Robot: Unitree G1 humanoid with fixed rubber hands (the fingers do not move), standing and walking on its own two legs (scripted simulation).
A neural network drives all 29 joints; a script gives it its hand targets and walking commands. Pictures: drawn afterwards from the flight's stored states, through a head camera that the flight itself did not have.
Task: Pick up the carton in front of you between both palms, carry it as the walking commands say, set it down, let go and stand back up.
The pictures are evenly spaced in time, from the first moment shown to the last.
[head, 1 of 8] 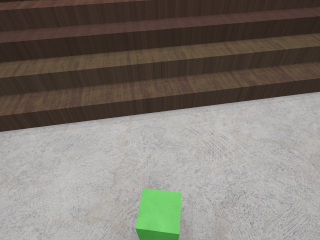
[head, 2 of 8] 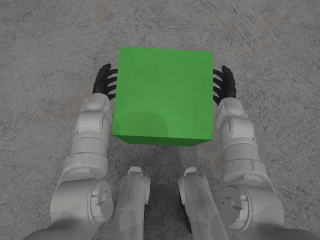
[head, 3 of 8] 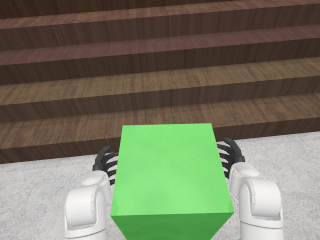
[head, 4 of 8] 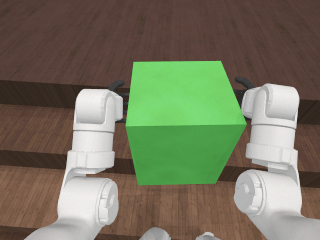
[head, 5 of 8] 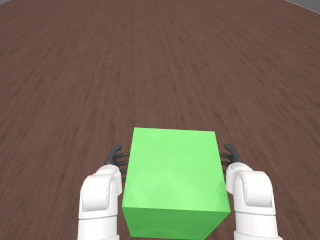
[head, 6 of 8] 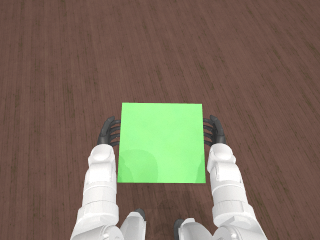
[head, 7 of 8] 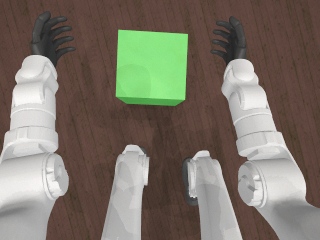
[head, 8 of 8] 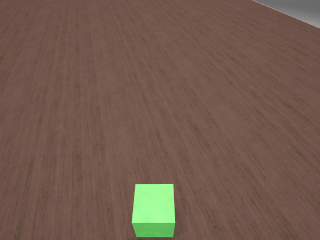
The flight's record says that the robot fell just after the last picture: no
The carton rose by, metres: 2.20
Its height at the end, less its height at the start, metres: +1.43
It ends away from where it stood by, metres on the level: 5.14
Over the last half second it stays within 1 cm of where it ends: yes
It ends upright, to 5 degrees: yes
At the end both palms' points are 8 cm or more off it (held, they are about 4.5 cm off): yes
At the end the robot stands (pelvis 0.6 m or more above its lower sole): yes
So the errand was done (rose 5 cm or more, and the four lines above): yes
